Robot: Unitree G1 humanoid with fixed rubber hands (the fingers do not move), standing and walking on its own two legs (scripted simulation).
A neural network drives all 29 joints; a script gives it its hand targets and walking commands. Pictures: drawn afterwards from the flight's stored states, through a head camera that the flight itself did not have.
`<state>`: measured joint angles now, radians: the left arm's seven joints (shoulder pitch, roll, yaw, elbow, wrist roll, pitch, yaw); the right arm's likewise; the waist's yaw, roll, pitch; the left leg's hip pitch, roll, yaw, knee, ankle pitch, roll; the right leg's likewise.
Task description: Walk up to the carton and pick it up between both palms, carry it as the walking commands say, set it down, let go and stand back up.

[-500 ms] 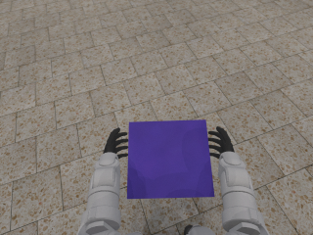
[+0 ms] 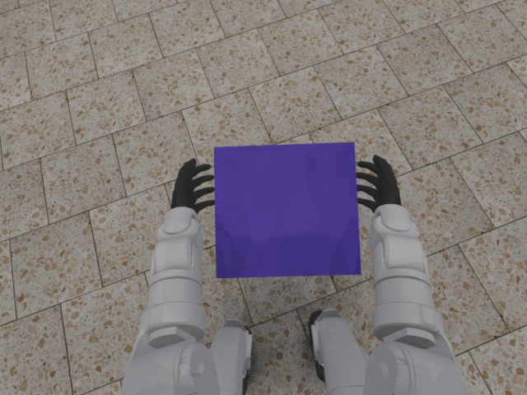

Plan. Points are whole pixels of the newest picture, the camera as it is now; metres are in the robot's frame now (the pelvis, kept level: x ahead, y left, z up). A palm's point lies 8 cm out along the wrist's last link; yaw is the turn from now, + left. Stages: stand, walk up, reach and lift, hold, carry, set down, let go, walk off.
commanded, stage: set down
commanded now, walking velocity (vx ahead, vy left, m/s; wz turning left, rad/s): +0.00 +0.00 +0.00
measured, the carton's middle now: (283, 211) +0.40 -0.01 -0.15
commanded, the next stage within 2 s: none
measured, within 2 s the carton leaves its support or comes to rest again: neither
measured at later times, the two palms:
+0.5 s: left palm (201, 207) +0.41 +0.14 -0.14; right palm (365, 209) +0.40 -0.16 -0.14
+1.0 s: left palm (212, 211) +0.43 +0.14 -0.23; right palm (356, 208) +0.43 -0.17 -0.23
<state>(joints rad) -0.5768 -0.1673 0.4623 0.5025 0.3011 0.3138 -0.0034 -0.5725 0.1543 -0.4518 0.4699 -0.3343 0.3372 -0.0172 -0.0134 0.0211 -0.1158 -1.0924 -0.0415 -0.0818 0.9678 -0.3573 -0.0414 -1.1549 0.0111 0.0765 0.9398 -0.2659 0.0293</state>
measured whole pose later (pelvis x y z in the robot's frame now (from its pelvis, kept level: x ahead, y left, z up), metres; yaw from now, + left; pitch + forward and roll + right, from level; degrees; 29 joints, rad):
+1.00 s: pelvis -0.03 +0.00 -0.15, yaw +2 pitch +46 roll +2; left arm -0.89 -0.07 0.45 0.69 0.21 0.28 0.14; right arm -0.89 0.01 -0.45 0.68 -0.25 0.31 -0.09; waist -0.02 0.03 -0.27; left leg -1.86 -0.12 -0.10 1.58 -0.53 -0.07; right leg -1.92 0.07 0.12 1.54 -0.42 0.07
